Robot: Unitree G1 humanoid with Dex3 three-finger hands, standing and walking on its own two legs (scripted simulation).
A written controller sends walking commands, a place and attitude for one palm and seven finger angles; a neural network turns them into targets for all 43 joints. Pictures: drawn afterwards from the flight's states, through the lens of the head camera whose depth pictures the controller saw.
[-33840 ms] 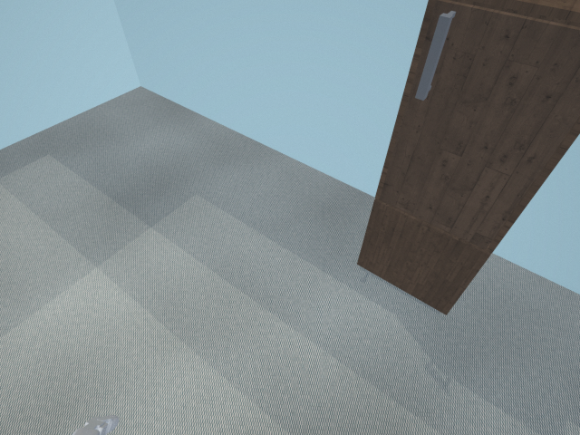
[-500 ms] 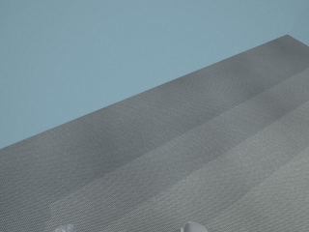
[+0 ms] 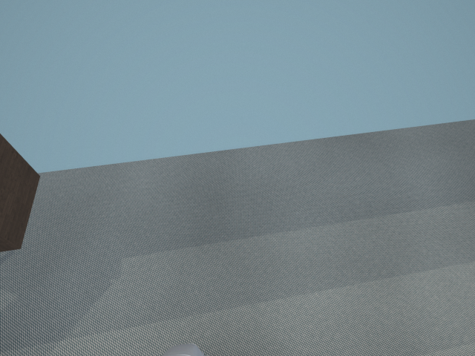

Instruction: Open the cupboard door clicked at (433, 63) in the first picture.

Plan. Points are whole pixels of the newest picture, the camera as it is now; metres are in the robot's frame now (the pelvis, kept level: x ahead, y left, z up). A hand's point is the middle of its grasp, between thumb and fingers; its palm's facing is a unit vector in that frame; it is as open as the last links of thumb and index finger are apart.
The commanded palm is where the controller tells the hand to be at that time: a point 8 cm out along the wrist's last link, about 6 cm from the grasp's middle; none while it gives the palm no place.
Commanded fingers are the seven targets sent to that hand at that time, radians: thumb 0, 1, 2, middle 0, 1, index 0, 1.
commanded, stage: turn to face it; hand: left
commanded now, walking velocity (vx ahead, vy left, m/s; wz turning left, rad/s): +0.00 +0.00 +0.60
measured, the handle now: out of the picture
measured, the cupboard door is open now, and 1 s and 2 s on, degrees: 46 46 46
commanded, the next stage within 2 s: take the last steps up to it in 1.54 s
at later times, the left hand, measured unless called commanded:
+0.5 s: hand out of the picture +0.07 +0.21 -0.15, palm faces +0.26 -0.92 -0.29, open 7.4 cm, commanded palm none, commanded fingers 0.00 0.90 0.90 -0.20 -0.30 -0.20 -0.30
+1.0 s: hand out of the picture -0.08 +0.22 -0.18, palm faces +0.59 -0.77 -0.26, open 7.4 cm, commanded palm none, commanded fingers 0.00 0.90 0.90 -0.20 -0.30 -0.20 -0.30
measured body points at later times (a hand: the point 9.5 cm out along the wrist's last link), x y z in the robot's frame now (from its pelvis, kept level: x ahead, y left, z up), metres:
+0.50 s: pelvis +0.00 -0.02 +0.00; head +0.06 -0.02 +0.44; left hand +0.05 +0.26 -0.13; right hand +0.12 -0.25 -0.16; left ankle +0.00 +0.11 -0.73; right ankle +0.03 -0.13 -0.74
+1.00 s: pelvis +0.00 +0.00 -0.01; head +0.03 +0.05 +0.44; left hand -0.11 +0.26 -0.16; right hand +0.24 -0.15 -0.13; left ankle -0.04 +0.10 -0.73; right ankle +0.04 -0.14 -0.67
